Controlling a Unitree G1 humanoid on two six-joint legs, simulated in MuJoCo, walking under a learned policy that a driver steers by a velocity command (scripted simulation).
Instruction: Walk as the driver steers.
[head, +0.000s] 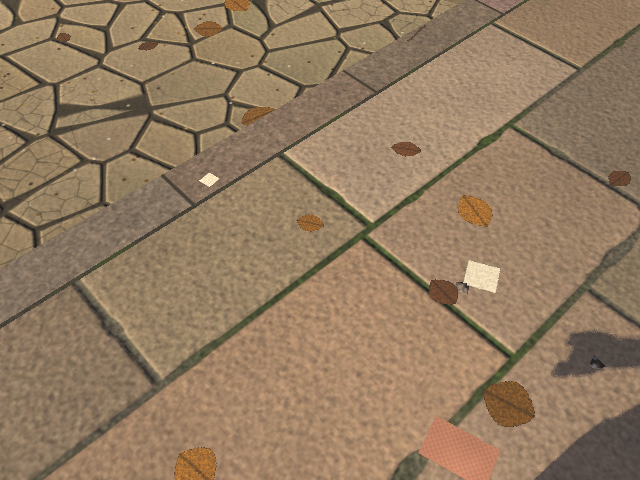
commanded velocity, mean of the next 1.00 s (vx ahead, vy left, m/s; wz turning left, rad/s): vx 0.27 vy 0.00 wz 0.48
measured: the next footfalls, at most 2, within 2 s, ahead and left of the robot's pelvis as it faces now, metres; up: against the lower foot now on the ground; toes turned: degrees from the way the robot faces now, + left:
right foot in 0.06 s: +0.22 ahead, -0.10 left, +0.00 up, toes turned -1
left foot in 0.58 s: +0.41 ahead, +0.13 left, +0.00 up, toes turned +23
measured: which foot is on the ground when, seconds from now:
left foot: down 0.00-0.08, up 0.10-0.56, down 0.58-1.00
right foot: up 0.00-0.04, down 0.06-0.56, up 0.58-1.00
